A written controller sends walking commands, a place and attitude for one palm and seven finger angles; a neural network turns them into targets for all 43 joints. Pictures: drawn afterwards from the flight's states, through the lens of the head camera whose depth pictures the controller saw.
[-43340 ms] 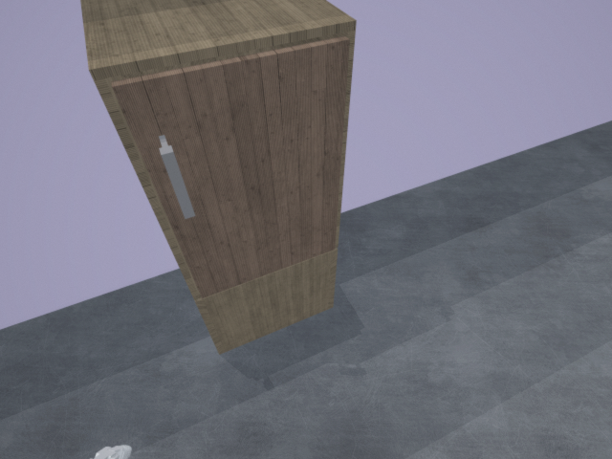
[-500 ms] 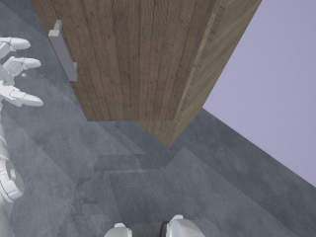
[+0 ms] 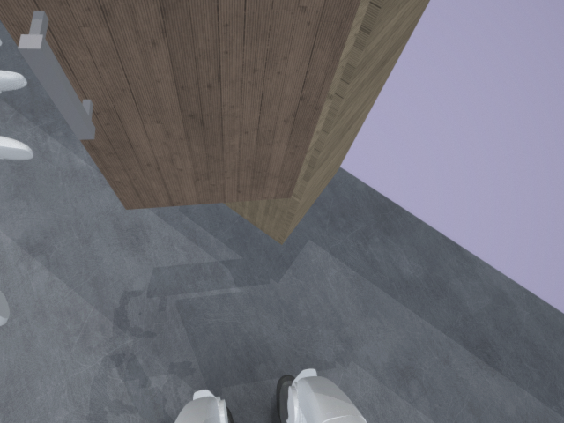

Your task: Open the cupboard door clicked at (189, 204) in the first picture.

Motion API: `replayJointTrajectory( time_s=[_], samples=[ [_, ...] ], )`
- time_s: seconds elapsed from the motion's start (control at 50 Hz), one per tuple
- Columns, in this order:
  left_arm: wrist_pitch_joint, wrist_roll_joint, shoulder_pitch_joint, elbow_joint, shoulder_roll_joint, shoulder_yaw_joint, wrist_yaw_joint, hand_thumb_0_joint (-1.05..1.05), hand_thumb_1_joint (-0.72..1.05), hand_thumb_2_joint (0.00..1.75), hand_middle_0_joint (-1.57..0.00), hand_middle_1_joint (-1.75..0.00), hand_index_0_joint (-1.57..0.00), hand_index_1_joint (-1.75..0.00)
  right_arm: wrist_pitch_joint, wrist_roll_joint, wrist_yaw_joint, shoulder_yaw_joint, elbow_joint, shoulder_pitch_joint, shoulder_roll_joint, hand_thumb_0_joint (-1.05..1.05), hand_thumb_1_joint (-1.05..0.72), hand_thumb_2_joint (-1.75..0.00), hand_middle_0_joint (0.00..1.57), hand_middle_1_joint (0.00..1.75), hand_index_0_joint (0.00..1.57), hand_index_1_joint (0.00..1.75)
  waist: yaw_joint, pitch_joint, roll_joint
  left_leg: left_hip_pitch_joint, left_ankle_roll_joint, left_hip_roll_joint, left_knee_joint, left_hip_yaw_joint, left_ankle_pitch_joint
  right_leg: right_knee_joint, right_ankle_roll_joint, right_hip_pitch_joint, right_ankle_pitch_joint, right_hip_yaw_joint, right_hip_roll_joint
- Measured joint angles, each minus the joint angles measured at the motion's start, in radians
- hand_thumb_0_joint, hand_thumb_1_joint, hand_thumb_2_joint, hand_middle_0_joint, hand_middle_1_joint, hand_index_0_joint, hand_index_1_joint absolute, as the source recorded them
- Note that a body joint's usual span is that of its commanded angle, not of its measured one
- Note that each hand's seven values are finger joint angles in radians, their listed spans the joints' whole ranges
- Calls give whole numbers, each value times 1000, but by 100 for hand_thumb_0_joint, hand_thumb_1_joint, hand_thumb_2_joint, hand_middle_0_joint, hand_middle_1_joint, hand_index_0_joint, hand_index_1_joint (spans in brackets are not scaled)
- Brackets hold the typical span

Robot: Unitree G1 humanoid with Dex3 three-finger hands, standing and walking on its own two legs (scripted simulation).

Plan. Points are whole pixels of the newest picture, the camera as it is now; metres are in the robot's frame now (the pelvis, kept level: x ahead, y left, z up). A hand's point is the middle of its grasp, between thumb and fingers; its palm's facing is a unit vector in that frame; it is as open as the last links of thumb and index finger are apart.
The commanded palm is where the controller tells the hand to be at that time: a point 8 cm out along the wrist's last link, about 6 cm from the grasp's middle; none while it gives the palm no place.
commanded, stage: move the hooked fingers beside the handle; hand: left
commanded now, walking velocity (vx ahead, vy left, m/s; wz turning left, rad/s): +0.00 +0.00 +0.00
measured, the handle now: (65, 82) +0.54 +0.23 +0.09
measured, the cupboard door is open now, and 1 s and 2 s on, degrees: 43 43 44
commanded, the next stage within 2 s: slide the fingers in behind the handle in 0.94 s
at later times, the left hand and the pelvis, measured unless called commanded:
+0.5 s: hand (2, 115) +0.49 +0.28 +0.09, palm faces +0.04 -1.00 -0.03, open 14.0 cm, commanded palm +0.48 +0.32 +0.09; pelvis +0.00 -0.01 +0.00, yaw +1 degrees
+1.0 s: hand out of the picture +0.50 +0.29 +0.09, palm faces +0.03 -1.00 -0.03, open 14.0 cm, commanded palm +0.49 +0.33 +0.08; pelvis +0.00 -0.01 +0.00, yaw +0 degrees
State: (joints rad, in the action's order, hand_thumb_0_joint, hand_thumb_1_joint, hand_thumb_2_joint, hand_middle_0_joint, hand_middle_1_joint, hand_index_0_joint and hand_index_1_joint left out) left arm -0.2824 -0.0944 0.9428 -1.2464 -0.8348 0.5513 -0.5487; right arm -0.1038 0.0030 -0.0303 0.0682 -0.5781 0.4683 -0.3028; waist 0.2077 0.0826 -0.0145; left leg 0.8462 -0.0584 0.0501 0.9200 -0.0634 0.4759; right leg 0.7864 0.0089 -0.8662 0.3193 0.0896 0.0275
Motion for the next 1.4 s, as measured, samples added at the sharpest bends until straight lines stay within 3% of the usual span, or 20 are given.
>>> replayJointTrajectory(
  time_s=[0.12,0.36,0.46,0.56,0.72,0.9,1.04,1.24,1.4],
  samples=[
    [-15,-15,-61,45,47,31,25,-1,-50,30,-30,-120,-30,-120,-6,0,16,-3,5,-1,14,1,-90,-90,20,30,21,30,-14,7,4,-29,1,3,-9,1,8,-10,0,29,7,0,5],
    [-8,-36,-54,31,95,-56,26,-1,-50,30,-30,-120,-30,-120,-12,-8,14,-7,5,-52,9,1,-90,-90,20,30,21,30,-41,15,-1,-65,4,-7,-15,20,8,-12,2,71,18,16,-4],
    [-15,1,-19,0,86,-59,59,-1,-50,30,-30,-120,-30,-120,1,-5,5,-1,19,-78,4,1,-90,-90,20,30,21,30,-33,-3,4,-36,6,-9,5,24,6,12,6,42,19,20,-8],
    [-55,3,8,20,78,-33,67,-1,-50,30,-30,-120,-30,-120,10,-2,0,-1,5,-84,6,1,-90,-90,20,30,21,30,-24,-11,9,-11,12,-3,21,25,5,26,11,17,17,21,-4],
    [-1,24,58,-52,11,-44,49,-1,-50,30,-30,-120,-30,-120,2,-10,-9,13,5,-47,-2,1,-90,-90,20,30,21,30,1,-16,1,9,13,1,24,25,1,29,15,-4,12,21,0],
    [-28,14,43,-33,-23,11,33,-1,-50,30,-30,-120,-30,-120,5,-7,-5,11,-5,-16,-1,1,-90,-90,20,30,21,30,10,-18,7,27,14,11,32,17,5,32,17,-25,8,13,10],
    [-4,12,40,-45,-30,-11,17,-1,-50,30,-30,-120,-30,-120,-1,-9,-7,12,-2,-15,-6,1,-90,-90,20,30,21,30,6,-17,4,32,9,7,32,20,6,26,12,-26,8,15,8],
    [-25,-14,23,26,57,-56,41,-1,-50,30,-30,-120,-30,-120,-4,0,7,0,-9,-34,7,1,-90,-90,20,30,21,30,-8,0,5,27,6,-1,32,28,14,22,5,-14,17,21,1],
    [-15,-14,-28,60,116,-61,107,-1,-50,30,-29,-121,-29,-120,-12,1,21,-1,5,-41,22,1,-90,-90,20,30,21,30,-18,13,-4,-13,3,-2,14,21,20,10,1,20,22,13,1]
  ],
)
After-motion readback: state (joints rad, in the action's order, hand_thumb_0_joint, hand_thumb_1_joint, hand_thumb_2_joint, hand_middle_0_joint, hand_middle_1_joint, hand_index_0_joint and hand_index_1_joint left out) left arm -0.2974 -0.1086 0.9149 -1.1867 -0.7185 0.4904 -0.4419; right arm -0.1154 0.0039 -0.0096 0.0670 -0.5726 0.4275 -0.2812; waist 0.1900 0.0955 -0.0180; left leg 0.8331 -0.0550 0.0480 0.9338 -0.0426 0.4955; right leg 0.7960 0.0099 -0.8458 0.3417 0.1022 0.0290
